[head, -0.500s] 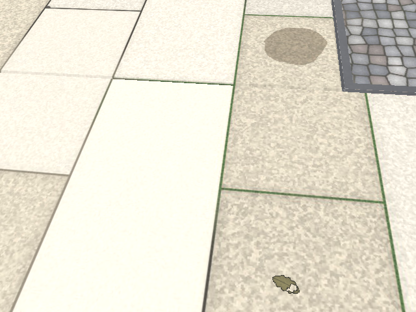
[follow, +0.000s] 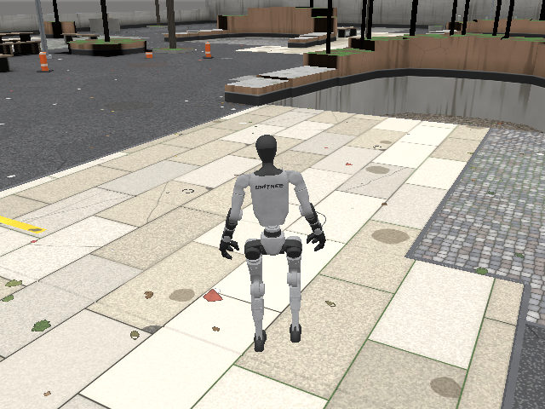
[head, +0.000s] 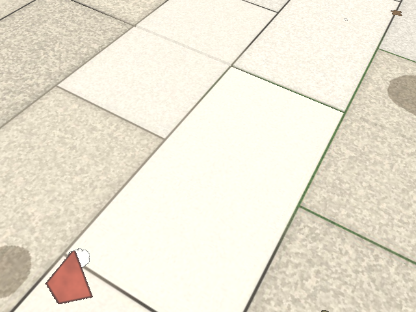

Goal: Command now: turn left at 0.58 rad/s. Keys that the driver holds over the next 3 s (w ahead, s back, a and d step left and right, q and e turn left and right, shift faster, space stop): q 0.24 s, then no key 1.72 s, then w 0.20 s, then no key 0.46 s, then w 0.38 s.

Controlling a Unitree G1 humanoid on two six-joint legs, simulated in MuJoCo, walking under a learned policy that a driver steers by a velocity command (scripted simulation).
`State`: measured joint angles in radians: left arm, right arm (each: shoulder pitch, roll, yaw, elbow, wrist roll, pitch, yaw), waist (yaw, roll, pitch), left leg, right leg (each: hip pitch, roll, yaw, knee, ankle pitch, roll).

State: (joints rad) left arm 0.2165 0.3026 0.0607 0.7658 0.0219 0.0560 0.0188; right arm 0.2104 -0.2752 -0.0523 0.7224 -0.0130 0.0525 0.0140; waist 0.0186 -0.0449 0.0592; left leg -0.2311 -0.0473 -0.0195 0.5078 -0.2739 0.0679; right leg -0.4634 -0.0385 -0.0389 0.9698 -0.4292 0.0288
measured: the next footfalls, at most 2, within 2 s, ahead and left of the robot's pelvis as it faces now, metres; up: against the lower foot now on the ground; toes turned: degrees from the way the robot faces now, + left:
right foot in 0.42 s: +0.07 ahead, -0.11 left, +0.00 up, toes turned +15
left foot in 0.74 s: -0.03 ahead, +0.09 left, +0.00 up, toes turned +9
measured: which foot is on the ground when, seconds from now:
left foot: down 0.00-0.42, up 0.44-0.72, down 0.74-1.00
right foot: up 0.00-0.40, down 0.42-1.00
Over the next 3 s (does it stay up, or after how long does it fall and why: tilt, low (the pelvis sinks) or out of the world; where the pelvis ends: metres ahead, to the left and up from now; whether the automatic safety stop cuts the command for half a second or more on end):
stays up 0.24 0.05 -0.02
